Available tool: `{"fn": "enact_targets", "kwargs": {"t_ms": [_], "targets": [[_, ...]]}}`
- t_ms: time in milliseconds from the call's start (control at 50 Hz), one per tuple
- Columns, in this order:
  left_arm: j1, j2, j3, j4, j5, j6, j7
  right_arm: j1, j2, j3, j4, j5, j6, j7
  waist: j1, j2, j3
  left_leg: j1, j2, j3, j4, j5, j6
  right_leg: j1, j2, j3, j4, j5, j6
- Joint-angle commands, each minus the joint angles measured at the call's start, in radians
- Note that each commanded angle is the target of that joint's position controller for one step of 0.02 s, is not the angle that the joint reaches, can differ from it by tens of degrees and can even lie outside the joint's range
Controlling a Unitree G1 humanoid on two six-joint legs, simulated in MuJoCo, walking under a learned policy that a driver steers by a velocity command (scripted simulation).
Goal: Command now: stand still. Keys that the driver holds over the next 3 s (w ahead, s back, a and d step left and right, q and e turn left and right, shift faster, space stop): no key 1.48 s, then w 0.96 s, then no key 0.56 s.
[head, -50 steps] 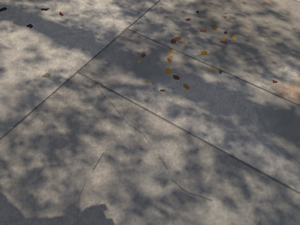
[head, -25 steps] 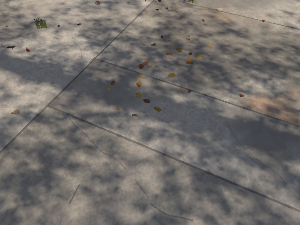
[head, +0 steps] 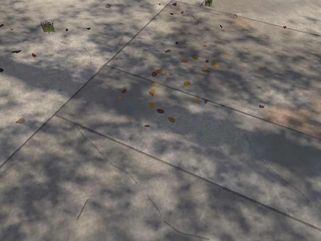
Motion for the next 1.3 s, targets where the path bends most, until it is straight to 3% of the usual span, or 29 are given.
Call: {"fn": "enact_targets", "kwargs": {"t_ms": [20, 560, 1300], "targets": [[-0.012, 0.108, 0.020, -0.022, -0.002, -0.012, 0.005, -0.001, -0.112, -0.021, -0.024, 0.000, -0.008, -0.005, -0.002, -0.004, -0.033, -0.035, 0.031, -0.033, -0.092, 0.117, 0.023, 0.037, -0.053, 0.056, -0.081, 0.172, -0.023], [0.005, 0.082, -0.003, 0.148, -0.008, -0.008, 0.009, 0.101, -0.080, -0.009, 0.066, 0.002, -0.008, -0.020, 0.005, -0.004, -0.008, -0.033, 0.011, -0.018, -0.103, 0.124, 0.020, 0.026, -0.043, 0.033, -0.105, 0.152, -0.021], [0.088, 0.046, -0.021, 0.196, -0.011, -0.007, 0.016, 0.205, -0.031, -0.006, 0.086, 0.006, -0.010, -0.023, 0.010, 0.000, 0.015, -0.048, 0.003, -0.022, -0.105, 0.126, 0.030, 0.005, -0.037, 0.016, -0.101, 0.136, -0.012]]}}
